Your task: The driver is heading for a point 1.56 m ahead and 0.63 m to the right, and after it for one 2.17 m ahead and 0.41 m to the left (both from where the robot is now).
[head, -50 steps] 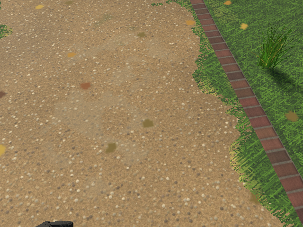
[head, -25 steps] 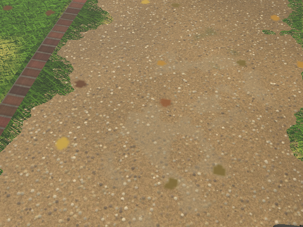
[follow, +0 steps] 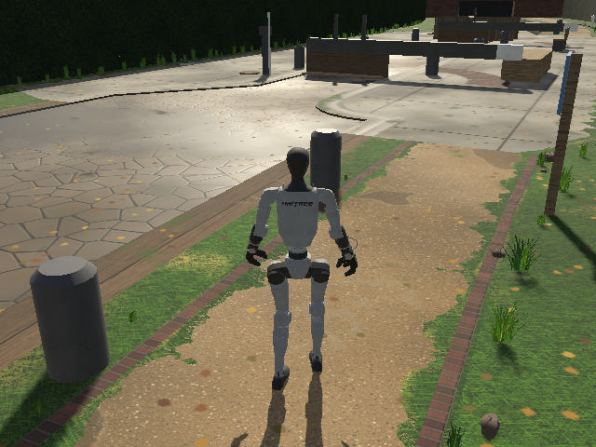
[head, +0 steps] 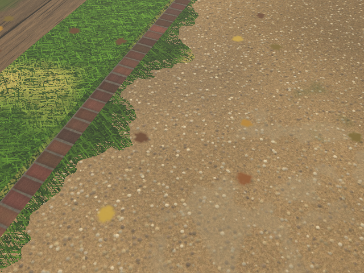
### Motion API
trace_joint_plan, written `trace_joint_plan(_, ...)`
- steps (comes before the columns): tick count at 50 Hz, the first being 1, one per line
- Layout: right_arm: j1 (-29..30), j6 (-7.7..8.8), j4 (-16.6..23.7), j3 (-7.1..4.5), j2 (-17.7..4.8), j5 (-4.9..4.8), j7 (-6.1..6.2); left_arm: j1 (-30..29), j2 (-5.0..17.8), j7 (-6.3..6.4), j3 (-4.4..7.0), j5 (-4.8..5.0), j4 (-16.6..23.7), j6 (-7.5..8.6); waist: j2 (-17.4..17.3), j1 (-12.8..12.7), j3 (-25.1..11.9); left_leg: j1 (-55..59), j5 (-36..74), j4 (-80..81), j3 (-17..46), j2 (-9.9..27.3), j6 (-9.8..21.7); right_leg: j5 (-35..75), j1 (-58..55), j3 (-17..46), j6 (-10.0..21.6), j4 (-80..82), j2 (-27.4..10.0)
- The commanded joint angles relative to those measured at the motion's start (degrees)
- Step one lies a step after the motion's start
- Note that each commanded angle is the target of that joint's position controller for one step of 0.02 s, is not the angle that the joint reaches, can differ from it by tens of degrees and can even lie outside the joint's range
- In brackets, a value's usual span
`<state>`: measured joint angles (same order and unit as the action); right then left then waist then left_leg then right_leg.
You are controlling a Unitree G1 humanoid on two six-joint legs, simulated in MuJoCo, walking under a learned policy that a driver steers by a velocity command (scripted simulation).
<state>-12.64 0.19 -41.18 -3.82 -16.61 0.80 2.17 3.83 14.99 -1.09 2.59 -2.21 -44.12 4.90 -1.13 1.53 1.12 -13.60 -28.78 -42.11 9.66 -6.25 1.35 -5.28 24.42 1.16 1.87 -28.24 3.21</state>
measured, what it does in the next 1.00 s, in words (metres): steps on the spot, turning right: left foot, then right foot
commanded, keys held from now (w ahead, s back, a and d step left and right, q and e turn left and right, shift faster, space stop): e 0.88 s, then no key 0.12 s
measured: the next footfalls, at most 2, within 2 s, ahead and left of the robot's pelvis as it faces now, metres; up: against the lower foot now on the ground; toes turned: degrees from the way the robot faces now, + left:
left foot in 0.30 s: +0.08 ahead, +0.14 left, +0.00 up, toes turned -14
right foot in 0.74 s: +0.02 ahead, -0.12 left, +0.00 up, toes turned -27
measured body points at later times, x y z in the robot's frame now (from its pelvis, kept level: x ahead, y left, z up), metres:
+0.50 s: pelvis +0.03 +0.03 +0.02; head +0.06 +0.05 +0.47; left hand +0.23 +0.29 -0.10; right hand +0.07 -0.27 -0.08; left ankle +0.04 +0.14 -0.73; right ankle +0.00 -0.11 -0.64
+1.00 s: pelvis +0.02 -0.01 +0.02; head +0.04 -0.06 +0.46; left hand +0.30 +0.14 -0.06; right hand -0.02 -0.34 -0.10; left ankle +0.11 +0.11 -0.66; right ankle -0.02 -0.10 -0.73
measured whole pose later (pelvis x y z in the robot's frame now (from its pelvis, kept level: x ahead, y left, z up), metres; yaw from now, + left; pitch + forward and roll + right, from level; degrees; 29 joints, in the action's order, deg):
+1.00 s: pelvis +0.02 -0.01 +0.02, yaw -32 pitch +2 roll +1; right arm -8.9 -0.6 -41.5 -5.0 -18.9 0.3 2.1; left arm 9.0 17.3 0.9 3.6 0.1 -36.9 -1.6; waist -1.7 0.1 2.8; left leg -30.5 -20.4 -56.4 2.3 1.3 -5.1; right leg -11.5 15.8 4.4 3.1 -25.5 3.1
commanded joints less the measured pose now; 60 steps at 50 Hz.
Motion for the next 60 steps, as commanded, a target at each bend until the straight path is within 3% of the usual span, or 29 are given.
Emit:
trace_joint_plan(1,-5.94,-0.83,1.69,-1.37,-7.46,0.03,-0.15,3.53,3.75,-0.69,0.12,1.81,1.82,-0.47,9.4,-0.57,-11.68,-11.58,-10.39,-12.62,-0.59,4.95,-5.09,24.21,-23.11,28.81,15.87,6.25,-20.8)
trace_joint_plan(4,-0.97,-2.63,2.2,-2.1,-7.47,-0.64,0.23,0.67,12.09,-0.28,2.75,2.56,3.48,-2.52,6.93,-0.61,-5.42,-13.54,-4.64,-12.56,-2.98,4.72,-5.99,3.46,-15.2,26.69,11.35,10.21,-16.2)
trace_joint_plan(8,-0.72,-1.72,0.87,-1.48,-3.77,-1.06,0.91,0.53,10.84,1.26,3.4,2.71,4.36,-4.45,9.81,-1.15,-6.76,-7.54,1.86,-3.37,-5.28,3.13,-5.49,-3.49,-11.45,21.93,8.86,12.03,-11.32)
trace_joint_plan(12,-0.12,-0.55,0.72,-1.51,-3.54,-1.28,0.38,1.54,10.69,2.21,3.97,3.15,4.66,-5.71,11.43,-1.66,-7.92,-3.6,7.66,5.69,-5.26,2.74,-4.31,-7.71,-10.89,23.96,8.61,12.17,-10.93)
trace_joint_plan(15,-3.45,0.34,-0.55,-2.15,-4.91,-1.07,-0.47,1.43,10.0,3.05,3.9,3.86,5.27,-6.76,10.44,0.53,-7.15,6.12,15.84,18.86,-6.22,4.19,-1.11,-13.66,-4.39,22.65,4.94,9.27,-7.77)
trace_joint_plan(16,-5.53,0.36,-0.35,-3.01,-8.62,0.0,-0.15,2.1,8.03,3.08,3.28,3.56,5.74,-6.73,4.26,0.63,-7.11,11.16,13.44,23.15,1.88,13.76,2.43,-19.31,2.74,18.83,1.86,1.46,-4.48)
trace_joint_plan(17,-3.91,0.14,-0.27,-4.04,-13.41,1.7,-0.28,0.05,6.63,2.82,3.11,3.82,8.18,-6.11,-13.35,-0.61,-3.08,6.51,15.28,28.53,16.3,24.36,9.99,-24.86,11.52,6.2,-0.89,-11.57,4.38)
trace_joint_plan(18,0.59,0.71,1.96,-3.24,-10.91,3.15,-0.23,2.43,10.22,2.72,4.26,2.84,7.12,-5.39,-12.03,-1.3,-2.9,2.87,22.2,28.4,18.97,29.01,13.63,-27.97,10.76,7.73,-2.6,-25.2,1.08)
trace_joint_plan(19,4.62,1.13,3.28,-2.28,-7.85,2.47,0.18,5.58,11.83,2.5,5.15,3.2,5.2,-5.54,-7.64,-3.47,-2.88,2.51,27.35,26.76,13.51,26.44,12.11,-25.18,10.06,8.26,-3.06,-31.86,0.76)
trace_joint_plan(20,6.93,1.39,3.87,-1.87,-6.58,1.19,0.34,8.31,11.09,2.68,5.23,3.25,3.32,-6.26,-5.22,-4.52,-2.56,3.37,30.04,25.24,7.63,22.87,9.52,-22.28,10.24,7.41,-4.06,-35.35,0.65)
trace_joint_plan(22,6.47,1.44,3.57,-1.32,-5.81,-0.19,0.55,9.08,9.14,2.87,4.75,3.04,2.95,-7.29,-4.91,-3.57,-1.93,5.64,37.23,23.48,2.02,20.95,8.85,-18.51,12.42,6.28,-6.06,-41.25,-0.26)
trace_joint_plan(27,0.21,-0.06,2.05,-2.02,-7.91,0.03,1.25,1.63,6.87,1.71,3.13,3.77,8.25,-7.45,-7.61,1.22,-2.3,13.98,40.13,22.98,-2.63,21.67,11.02,-15.58,13.94,1.9,-8.94,-29.68,-3.61)
trace_joint_plan(32,1.67,-0.54,2.48,-3.28,-11.14,-0.67,0.17,1.32,7.15,0.24,2.75,3.59,10.76,-7.79,-9.21,1.37,-3.49,10.33,42.54,21.9,-6.79,23.5,11.05,-17.07,2.65,-3.61,-6.92,-17.24,-4.5)
trace_joint_plan(34,2.01,-0.34,2.26,-3.52,-11.47,-1.48,-0.4,1.9,7.61,-0.17,3.1,3.63,11.27,-8.22,-9.62,0.92,-3.51,10.32,42.78,20.07,-7.42,24.27,10.31,-15.85,-0.17,-4.82,-5.22,-11.69,-3.98)
trace_joint_plan(36,3.54,-0.06,2.04,-3.55,-11.16,-2.75,-0.64,5.28,7.54,-0.51,3.58,3.56,10.55,-8.46,-8.67,-1.72,-4.1,8.31,40.98,15.03,-9.91,23.44,7.28,-7.62,-7.23,-6.41,-2.22,-0.09,-2.57)
trace_joint_plan(37,0.87,0.31,0.81,-3.14,-9.47,-2.73,-0.86,8.03,9.13,-0.06,4.36,3.35,9.78,-8.43,-5.4,-2.54,-5.44,4.26,36.01,9.45,-12.97,21.18,3.71,0.44,-14.96,-4.48,-0.11,6.04,-1.89)
trace_joint_plan(38,-0.4,0.6,1.4,-2.36,-6.85,-0.51,-1.02,11.29,15.09,0.87,6.09,3.4,9.99,-8.25,6.74,-2.56,-8.22,-8.83,19.45,-5.02,-17.91,16.27,-1.93,20.86,-27.81,9.7,4.03,6.47,-11.65)
trace_joint_plan(39,2.64,0.81,5.1,-1.03,-3.81,1.76,-0.96,11.2,19.86,1.06,6.54,2.12,11.4,-7.5,19.18,-2.42,-9.71,-24.56,-11.58,-18.51,-15.4,7.8,-5.96,37.81,-31.44,28.43,16.61,4.59,-25.57)
trace_joint_plan(40,6.84,0.76,5.37,-2.03,-7.21,0.6,-0.67,12.23,16.16,0.39,5.68,1.1,11.32,-6.18,11.02,-6.61,-12.59,-25.21,-11.74,-26.86,-7.17,7.93,-6.01,30.83,-28.23,27.6,20.4,6.88,-25.77)
trace_joint_plan(41,7.48,0.43,5.37,-2.42,-8.18,-0.9,-0.53,9.31,14.7,0.38,4.99,1.21,11.06,-5.27,9.11,-4.62,-8.8,-25.52,-6.77,-28.1,-6.01,8.92,-5.18,24.29,-24.54,22.07,17.24,7.72,-22.06)
trace_joint_plan(42,6.33,0.09,4.32,-2.67,-8.22,-0.87,-0.03,5.84,13.3,0.8,4.75,2.23,11.15,-5.03,6.72,-2.8,-6.47,-25.54,-1.67,-25.84,-5.64,9.59,-4.98,17.55,-21.75,18.55,13.75,8.11,-18.33)
trace_joint_plan(43,5.71,-0.28,3.9,-2.95,-8.83,-0.31,0.46,3.43,11.83,1.16,4.14,3.14,11.57,-5.24,6.91,-1.79,-5.07,-24.88,1.89,-23.62,-5.36,9.78,-5.27,15.18,-19.34,16.99,11.91,8.45,-16.61)
trace_joint_plan(46,2.23,-0.22,2.85,-2.74,-7.54,-0.26,0.19,2.22,11.0,2.01,3.43,2.34,11.96,-5.66,8.23,-0.25,-6.92,-19.35,8.15,-21.42,-6.61,7.92,-6.4,15.76,-15.8,14.13,11.76,8.82,-14.14)
trace_joint_plan(49,3.53,-0.15,3.14,-1.75,-5.63,-0.53,-0.05,3.43,10.68,2.47,3.13,2.28,11.06,-5.66,8.57,-1.51,-7.05,-17.02,9.9,-12.18,-6.68,8.23,-6.78,12.92,-16.28,13.88,11.47,8.29,-13.6)
trace_joint_plan(55,4.88,0.26,4.06,-1.31,-5.96,-1.07,-0.97,3.69,10.82,1.71,2.45,1.83,9.61,-6.02,9.83,-3.32,-4.4,-8.16,8.01,1.14,-7.45,7.83,-5.45,4.46,-12.02,17.84,11.85,7.51,-14.23)
trace_joint_plan(57,3.24,0.74,3.63,-1.1,-5.06,-1.06,-1.36,2.46,9.49,1.53,1.66,2.26,9.07,-6.01,8.99,-1.59,-4.03,-2.99,12.34,10.39,-8.19,7.38,-4.34,4.79,-11.07,18.23,10.44,5.55,-13.18)
trace_joint_plan(58,1.86,1.11,3.17,-0.85,-4.38,-0.65,-1.61,2.58,8.29,1.53,1.11,2.56,8.55,-5.91,7.84,-0.2,-3.99,2.06,20.07,18.88,-8.39,7.33,-3.45,3.75,-9.65,17.61,8.45,4.59,-11.78)
trace_joint_plan(59,1.34,1.46,3.41,-0.85,-5.8,0.3,-1.53,4.81,6.54,1.55,0.46,1.95,7.9,-5.45,5.11,-0.81,-5.19,7.78,28.47,20.98,-4.47,10.95,-2.21,-0.34,-7.45,16.73,5.17,3.26,-9.58)
trace_joint_plan(60,1.35,1.48,4.17,-1.67,-10.5,0.87,-1.2,8.31,5.97,1.35,0.34,0.72,7.55,-4.86,-3.76,-4.03,-6.43,10.69,40.36,19.11,1.49,18.08,0.96,-8.74,-5.03,11.77,1.89,-1.88,-4.35)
